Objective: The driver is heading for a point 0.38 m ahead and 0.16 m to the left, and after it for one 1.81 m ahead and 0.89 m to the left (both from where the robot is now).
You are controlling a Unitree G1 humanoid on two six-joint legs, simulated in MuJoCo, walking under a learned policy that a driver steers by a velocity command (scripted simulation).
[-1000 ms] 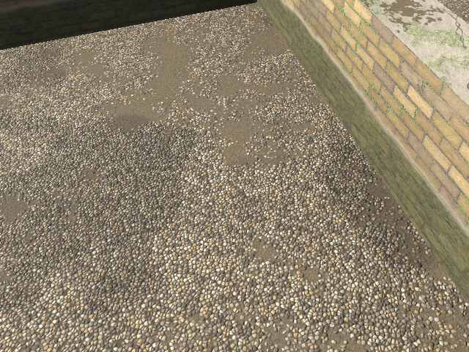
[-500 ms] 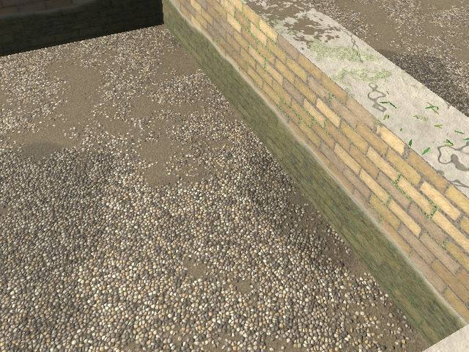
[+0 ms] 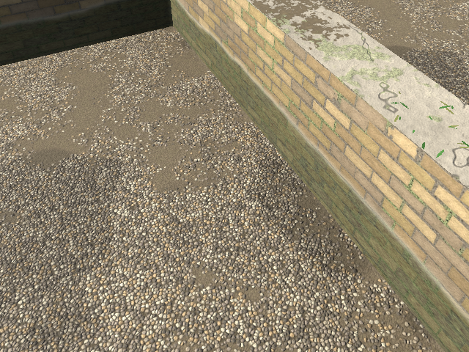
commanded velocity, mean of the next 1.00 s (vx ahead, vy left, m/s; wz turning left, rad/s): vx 0.08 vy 0.00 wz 0.45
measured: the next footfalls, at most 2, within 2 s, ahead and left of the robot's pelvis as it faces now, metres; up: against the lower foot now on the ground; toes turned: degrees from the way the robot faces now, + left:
left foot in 1.00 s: -0.11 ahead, +0.03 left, +0.00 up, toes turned +29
right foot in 1.30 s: +0.05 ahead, -0.06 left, +0.00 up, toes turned +42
